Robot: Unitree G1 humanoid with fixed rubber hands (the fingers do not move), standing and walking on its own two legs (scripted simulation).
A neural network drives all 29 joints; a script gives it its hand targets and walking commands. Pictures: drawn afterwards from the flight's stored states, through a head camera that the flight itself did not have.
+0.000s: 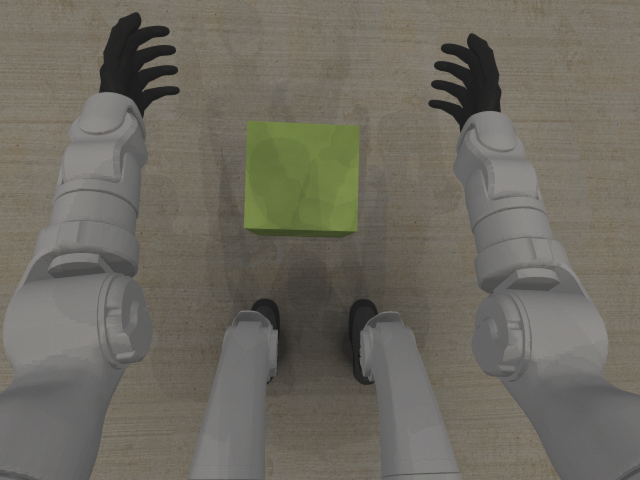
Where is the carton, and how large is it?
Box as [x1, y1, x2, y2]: [244, 121, 359, 237]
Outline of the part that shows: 247,121 244,228 256,234 263,235 342,237 356,231 359,126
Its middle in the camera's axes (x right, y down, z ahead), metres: -0.04 -0.12 +0.85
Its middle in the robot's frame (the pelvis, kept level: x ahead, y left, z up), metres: +0.49 +0.03 -0.51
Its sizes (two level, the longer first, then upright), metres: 0.210 0.200 0.250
